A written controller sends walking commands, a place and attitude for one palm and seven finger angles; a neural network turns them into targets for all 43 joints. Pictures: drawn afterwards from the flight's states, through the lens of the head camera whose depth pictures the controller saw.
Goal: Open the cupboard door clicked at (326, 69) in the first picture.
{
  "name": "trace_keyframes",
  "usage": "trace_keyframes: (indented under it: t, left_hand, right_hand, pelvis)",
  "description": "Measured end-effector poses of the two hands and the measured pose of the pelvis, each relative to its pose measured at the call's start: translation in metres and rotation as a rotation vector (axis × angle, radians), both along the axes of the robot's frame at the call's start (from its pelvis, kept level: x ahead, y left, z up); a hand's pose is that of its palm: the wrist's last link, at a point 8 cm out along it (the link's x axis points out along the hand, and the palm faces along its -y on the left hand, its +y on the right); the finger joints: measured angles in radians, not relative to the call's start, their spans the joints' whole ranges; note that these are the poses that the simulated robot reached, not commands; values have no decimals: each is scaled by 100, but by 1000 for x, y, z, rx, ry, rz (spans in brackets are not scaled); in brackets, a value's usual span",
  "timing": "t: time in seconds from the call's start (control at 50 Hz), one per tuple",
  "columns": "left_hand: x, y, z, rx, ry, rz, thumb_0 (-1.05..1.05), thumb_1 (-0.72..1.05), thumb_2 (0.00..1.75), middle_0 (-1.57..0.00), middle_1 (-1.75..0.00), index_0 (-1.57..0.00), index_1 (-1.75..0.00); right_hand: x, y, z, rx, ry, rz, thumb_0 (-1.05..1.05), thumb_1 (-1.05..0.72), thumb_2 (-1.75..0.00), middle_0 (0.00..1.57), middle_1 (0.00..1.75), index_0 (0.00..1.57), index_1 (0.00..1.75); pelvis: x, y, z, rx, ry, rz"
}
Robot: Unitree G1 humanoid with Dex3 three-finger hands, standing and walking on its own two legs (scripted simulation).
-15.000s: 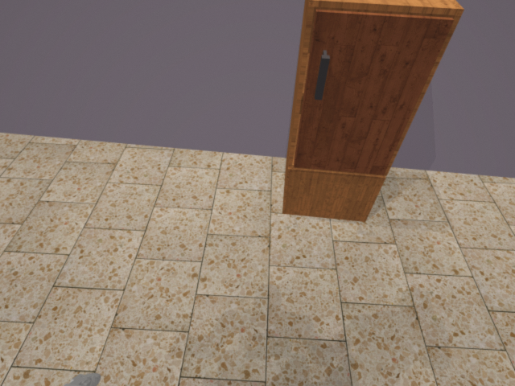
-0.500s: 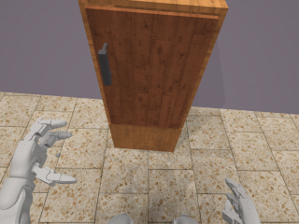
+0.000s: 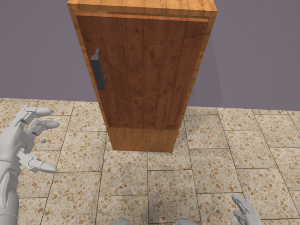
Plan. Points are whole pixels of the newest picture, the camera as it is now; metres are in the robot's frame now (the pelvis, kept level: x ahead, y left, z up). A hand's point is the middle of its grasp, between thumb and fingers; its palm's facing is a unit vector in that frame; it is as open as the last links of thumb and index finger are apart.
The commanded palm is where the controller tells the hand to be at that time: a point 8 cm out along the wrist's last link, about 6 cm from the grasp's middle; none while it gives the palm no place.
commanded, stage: raise the hand with hooked fingers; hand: left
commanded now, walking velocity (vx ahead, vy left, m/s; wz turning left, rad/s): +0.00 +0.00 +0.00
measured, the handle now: (100, 70) +0.58 +0.21 +0.05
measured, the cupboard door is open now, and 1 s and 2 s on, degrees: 0 0 0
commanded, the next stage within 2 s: move the hooked fingers beside the handle in 0.34 s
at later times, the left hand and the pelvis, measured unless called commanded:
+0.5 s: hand (48, 144) +0.29 +0.26 +0.07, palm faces +0.04 -1.00 -0.04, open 14.0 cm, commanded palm +0.27 +0.31 +0.07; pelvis +0.00 -0.01 +0.00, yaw +0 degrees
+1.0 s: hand (59, 114) +0.38 +0.27 +0.06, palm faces +0.03 -1.00 -0.02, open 14.0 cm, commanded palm +0.36 +0.32 +0.06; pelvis -0.01 -0.01 -0.01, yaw -1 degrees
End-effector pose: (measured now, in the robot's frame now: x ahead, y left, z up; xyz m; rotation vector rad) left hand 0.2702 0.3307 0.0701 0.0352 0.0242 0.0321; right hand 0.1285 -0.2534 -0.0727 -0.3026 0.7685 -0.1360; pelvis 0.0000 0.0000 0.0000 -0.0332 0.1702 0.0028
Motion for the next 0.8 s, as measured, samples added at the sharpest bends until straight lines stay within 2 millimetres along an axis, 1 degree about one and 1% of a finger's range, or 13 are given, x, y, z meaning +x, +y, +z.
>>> trace_keyframes:
  t: [0.14,0.38,0.52,0.58,0.66,0.74,0.8]
  left_hand:
    - [-2,-9,-2,5,-7,7,-1,-50,30,-30,-120,-30,-120]
    - [-6,-12,0,4,-7,12,-1,-50,30,-30,-120,-30,-120]
    - [-6,-14,-1,8,-3,14,-1,-50,30,-30,-120,-30,-120]
    - [0,-14,0,3,-13,16,-1,-50,30,-30,-120,-30,-120]
    - [17,-16,-2,-5,-12,9,-1,-50,30,-30,-120,-30,-120]
    - [36,-17,-2,-6,-5,-3,-1,-50,30,-30,-120,-30,-120]
    - [49,-13,-3,-11,2,3,-1,-50,30,-30,-120,-30,-120]
  right_hand:
    - [-3,-6,2,-2,-2,-12,1,-90,-90,20,30,21,30]
    - [7,2,-2,33,-27,11,1,-90,-90,20,30,21,30]
    - [11,3,-3,34,-35,23,1,-90,-90,20,30,21,30]
    - [10,2,-5,27,-27,28,1,-90,-90,20,30,21,30]
    - [6,-2,-9,15,-5,22,1,-90,-90,20,30,21,30]
    - [-2,-6,-11,8,20,0,1,-90,-90,20,30,21,30]
    - [-12,-11,-12,1,48,-21,1,-90,-90,20,30,21,30]
  pelvis:
    - [-1,-3,1,5,-4,-5]
    - [-3,-8,0,7,-9,-1]
    - [-5,-10,-1,8,-8,3]
    - [-6,-10,-2,8,-5,8]
    - [-7,-12,-3,9,4,9]
    - [-8,-12,-4,10,15,1]
    - [-8,-13,-5,10,26,-5]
